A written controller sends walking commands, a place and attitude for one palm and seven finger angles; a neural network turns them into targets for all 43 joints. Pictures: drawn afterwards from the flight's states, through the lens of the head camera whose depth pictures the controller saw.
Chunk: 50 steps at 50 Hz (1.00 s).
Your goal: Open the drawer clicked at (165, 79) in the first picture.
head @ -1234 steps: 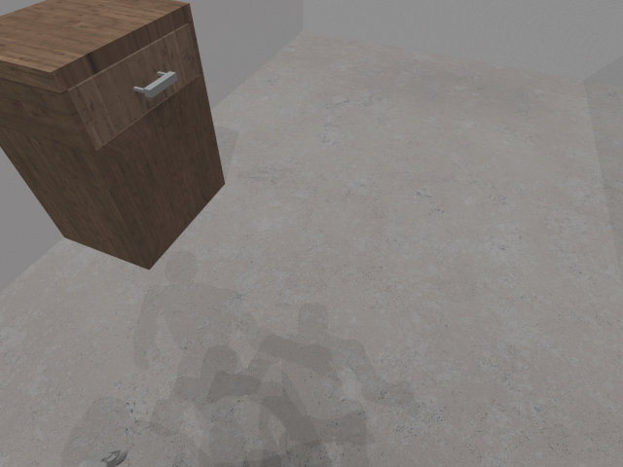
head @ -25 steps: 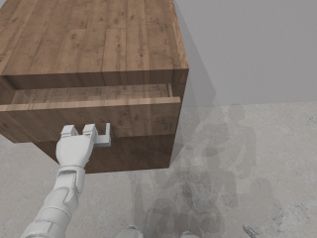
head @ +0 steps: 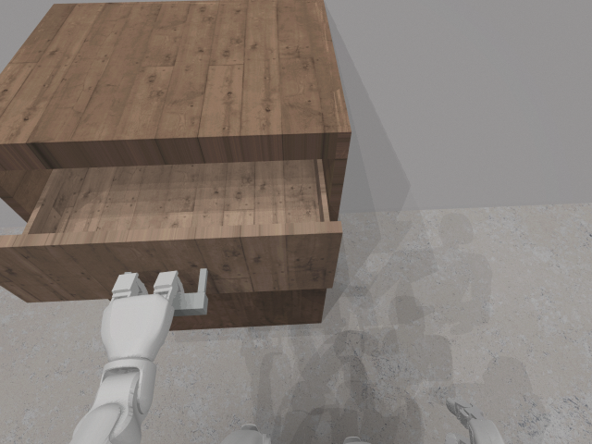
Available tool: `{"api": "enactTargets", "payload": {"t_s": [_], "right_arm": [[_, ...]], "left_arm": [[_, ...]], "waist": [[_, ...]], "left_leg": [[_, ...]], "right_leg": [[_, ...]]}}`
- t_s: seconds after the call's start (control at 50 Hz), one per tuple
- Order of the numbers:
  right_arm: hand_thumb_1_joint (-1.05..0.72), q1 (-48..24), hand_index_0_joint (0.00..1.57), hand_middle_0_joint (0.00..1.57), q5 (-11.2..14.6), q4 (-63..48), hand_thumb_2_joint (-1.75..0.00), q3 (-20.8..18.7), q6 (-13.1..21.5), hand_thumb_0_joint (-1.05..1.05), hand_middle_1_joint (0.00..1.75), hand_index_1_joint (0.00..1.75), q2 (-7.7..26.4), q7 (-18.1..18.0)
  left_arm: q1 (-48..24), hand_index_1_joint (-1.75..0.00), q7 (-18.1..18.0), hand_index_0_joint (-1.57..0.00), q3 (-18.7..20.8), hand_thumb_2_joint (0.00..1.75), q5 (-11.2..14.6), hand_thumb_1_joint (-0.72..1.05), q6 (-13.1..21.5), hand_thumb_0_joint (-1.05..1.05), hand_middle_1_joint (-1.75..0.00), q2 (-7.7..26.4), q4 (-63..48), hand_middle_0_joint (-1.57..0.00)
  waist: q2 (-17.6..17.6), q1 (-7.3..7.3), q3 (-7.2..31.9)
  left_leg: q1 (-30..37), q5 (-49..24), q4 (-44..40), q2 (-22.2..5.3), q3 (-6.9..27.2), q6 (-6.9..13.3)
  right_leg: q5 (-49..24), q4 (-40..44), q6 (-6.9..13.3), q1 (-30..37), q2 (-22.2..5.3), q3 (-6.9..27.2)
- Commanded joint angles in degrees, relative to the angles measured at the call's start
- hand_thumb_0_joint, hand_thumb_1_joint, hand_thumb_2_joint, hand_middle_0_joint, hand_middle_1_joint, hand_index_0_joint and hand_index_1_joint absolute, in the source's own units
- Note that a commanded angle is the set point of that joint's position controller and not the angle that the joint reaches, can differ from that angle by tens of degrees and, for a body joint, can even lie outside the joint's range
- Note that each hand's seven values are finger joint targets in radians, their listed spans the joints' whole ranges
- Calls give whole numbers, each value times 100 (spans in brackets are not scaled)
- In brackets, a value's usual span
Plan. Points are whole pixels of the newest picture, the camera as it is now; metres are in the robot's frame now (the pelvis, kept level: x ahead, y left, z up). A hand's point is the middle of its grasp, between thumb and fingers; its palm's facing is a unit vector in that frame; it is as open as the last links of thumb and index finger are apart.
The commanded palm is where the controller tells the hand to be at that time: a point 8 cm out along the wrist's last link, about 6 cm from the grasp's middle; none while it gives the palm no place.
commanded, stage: pull the drawer open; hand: left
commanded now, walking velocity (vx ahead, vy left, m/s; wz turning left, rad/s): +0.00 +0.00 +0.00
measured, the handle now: (163, 291) +0.34 +0.22 -0.04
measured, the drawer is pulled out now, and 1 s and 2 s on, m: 0.14 0.25 0.30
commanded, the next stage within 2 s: open the thumb to release the handle in 1.60 s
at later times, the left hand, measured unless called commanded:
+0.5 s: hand (146, 378) +0.22 +0.22 -0.06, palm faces -0.03 -0.07 -1.00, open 5.8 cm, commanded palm +0.19 +0.23 +0.00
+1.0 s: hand (139, 420) +0.17 +0.21 -0.05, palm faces -0.05 -0.09 -0.99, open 5.9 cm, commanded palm +0.13 +0.22 +0.00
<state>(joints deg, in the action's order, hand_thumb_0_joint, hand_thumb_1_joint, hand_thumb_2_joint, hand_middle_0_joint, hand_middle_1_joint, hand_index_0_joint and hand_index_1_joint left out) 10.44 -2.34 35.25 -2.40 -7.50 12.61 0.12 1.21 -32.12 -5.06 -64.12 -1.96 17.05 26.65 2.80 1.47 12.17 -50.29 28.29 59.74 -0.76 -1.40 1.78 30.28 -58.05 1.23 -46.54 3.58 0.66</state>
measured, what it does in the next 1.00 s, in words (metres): stands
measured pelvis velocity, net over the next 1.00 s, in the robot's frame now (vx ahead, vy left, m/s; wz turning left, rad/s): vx -0.01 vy -0.02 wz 0.01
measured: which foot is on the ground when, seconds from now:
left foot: down 0.00-1.00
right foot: down 0.00-1.00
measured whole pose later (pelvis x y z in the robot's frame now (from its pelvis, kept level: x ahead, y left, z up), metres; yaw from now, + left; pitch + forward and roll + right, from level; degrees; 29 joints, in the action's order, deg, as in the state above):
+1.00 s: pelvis -0.01 -0.02 -0.02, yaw +0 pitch +18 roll +0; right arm 6.6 -3.5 31.3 -1.2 -6.7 12.6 1.3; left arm 26.4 -33.8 -3.6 -63.7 3.1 17.6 6.4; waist 2.3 -0.9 12.4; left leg -52.8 30.0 64.8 -0.8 -1.3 0.6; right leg 33.0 -65.0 2.6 -49.8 3.7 0.3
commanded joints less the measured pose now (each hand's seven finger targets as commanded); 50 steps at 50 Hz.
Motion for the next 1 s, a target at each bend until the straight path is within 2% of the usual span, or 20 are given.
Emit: {"api": "enactTargets", "payload": {"t_s": [0.0,0.12,0.16,0.2,0.22,0.24,0.3,0.36,0.4,0.48,0.58,0.6,0.62,0.64,0.7,0.74,0.8,0.84,0.92,0.98], "right_arm": [[-90,-260,20,20,-2,-739,-90,-252,263,0,30,30,774,-82],[-90,-460,20,20,-12,-779,-90,-238,280,0,30,30,744,-71],[-90,-470,20,20,-12,-763,-90,-244,304,0,30,30,755,-76],[-90,-484,20,20,-21,-780,-90,-249,327,0,30,30,758,-103],[-90,-543,20,20,-16,-789,-90,-231,310,0,30,30,735,-108],[-90,-484,20,20,-9,-807,-90,-248,334,0,30,30,730,-104],[-90,-588,20,20,-5,-830,-90,-231,345,0,30,30,731,-105],[-90,-673,20,20,0,-875,-90,-205,333,0,30,30,712,-89],[-90,-699,20,20,3,-887,-90,-195,340,0,30,30,717,-95],[-90,-753,20,20,-5,-954,-90,-193,348,0,30,30,686,-72],[-90,-798,20,20,-35,-1001,-90,-185,357,0,30,30,669,-58],[-90,-801,20,20,-39,-1030,-90,-183,352,0,30,30,683,-51],[-90,-876,20,20,-33,-1047,-90,-151,327,0,30,30,653,-42],[-90,-825,20,20,-31,-1053,-90,-166,339,0,30,30,656,-39],[-90,-864,20,20,-47,-1083,-90,-153,338,0,30,30,669,-55],[-90,-862,20,20,-42,-1134,-90,-144,347,0,30,30,641,-27],[-90,-917,20,20,-58,-1174,-90,-121,329,0,30,30,639,-14],[-90,-911,20,20,-64,-1202,-90,-117,337,0,30,30,632,14],[-90,-958,20,20,-94,-1271,-90,-85,349,0,30,30,608,61],[-90,-944,20,20,-113,-1343,-90,-92,354,0,30,30,600,104]], "left_arm": [[-129,-135,-378,-40,773,90,108,90,-74,0,-135,1006,-1235,-40],[109,-135,-461,-40,692,90,29,90,4,0,-135,936,-1499,-40],[-54,-135,-473,-40,662,90,50,90,-6,0,-135,915,-1514,-40],[181,-135,-489,-40,922,90,70,90,25,0,-135,1113,-1576,-40],[275,-135,-500,-40,828,90,49,90,21,0,-135,1050,-1606,-40],[345,-135,-491,-40,767,90,94,90,9,0,-135,969,-1594,-40],[716,-135,-486,-40,967,90,151,90,38,0,-135,1110,-1712,-40],[831,-135,-481,-40,813,90,150,90,62,0,-135,998,-1925,-40],[1023,-135,-489,-40,1025,90,158,90,65,0,-135,1160,-1925,-40],[1342,-135,-516,-40,912,90,139,90,82,0,-135,1017,-2063,-40],[1665,-135,-548,-40,948,90,151,90,121,0,-135,1006,-2306,-40],[1798,-135,-570,-40,1121,90,156,90,134,0,-135,1149,-2414,-40],[2008,-135,-563,-40,1004,90,141,90,119,0,-135,1050,-2400,-40],[1976,-135,-554,-40,940,90,175,90,91,0,-135,973,-2342,-40],[2179,-135,-556,-40,1162,90,199,90,137,0,-135,1144,-2503,-40],[2425,-135,-539,-40,990,90,202,90,149,0,-135,991,-2582,-40],[2791,-135,-535,-40,1194,90,229,90,204,0,-135,1134,-2699,-40],[2854,-135,-515,-40,1018,90,199,90,231,0,-135,994,-2783,-40],[3464,-135,-507,-40,1173,90,199,90,360,0,-135,1079,-2987,-40],[3629,-135,-455,-40,1082,90,214,90,438,0,-135,1003,-3152,-40]], "waist": [[-38,-286,1570],[42,-289,1474],[-94,-223,1374],[-89,-329,1487],[-4,-338,1568],[-77,-296,1390],[-165,-390,1445],[-106,-373,1386],[-129,-409,1296],[-109,-388,1176],[-103,-427,1286],[-41,-487,1378],[-45,-511,1367],[-128,-421,1142],[-212,-488,1250],[-45,-501,1159],[-119,-567,1266],[-64,-524,1153],[-93,-644,1314],[-114,-603,1106]], "left_leg": [[1658,-2442,-517,158,158,-3],[1620,-2114,-478,185,152,-6],[1510,-1892,-447,189,148,17],[1492,-1963,-431,202,162,11],[1507,-1939,-421,220,127,7],[1463,-1887,-409,218,135,14],[1366,-1866,-407,239,129,15],[1321,-1743,-376,261,105,18],[1255,-1706,-378,251,138,12],[1207,-1622,-317,266,127,14],[1150,-1581,-242,273,113,18],[1209,-1708,-251,272,133,6],[1190,-1652,-248,289,110,-2],[1137,-1572,-239,262,129,13],[1077,-1607,-204,274,137,13],[1110,-1651,-201,272,122,11],[1110,-1743,-175,276,127,5],[1114,-1730,-143,269,142,10],[1158,-1960,-94,276,123,-5],[1067,-1859,-61,275,136,6]], "right_leg": [[-2754,603,193,652,38,-108],[-2396,560,197,437,21,-84],[-2231,591,182,361,15,-81],[-2350,561,209,493,21,-27],[-2343,530,194,491,4,-11],[-2339,562,197,469,2,-37],[-2438,565,206,618,-2,28],[-2352,550,189,543,-21,63],[-2290,548,219,538,-3,77],[-2220,510,207,417,-12,78],[-2252,444,200,438,-30,84],[-2346,411,233,484,-15,102],[-2274,393,217,463,-21,107],[-2209,437,212,366,-21,52],[-2341,410,219,470,-22,132],[-2371,369,224,424,-26,69],[-2480,329,237,480,-15,117],[-2428,288,233,337,-14,97],[-2677,183,252,398,-14,127],[-2579,181,248,318,-22,80]]}}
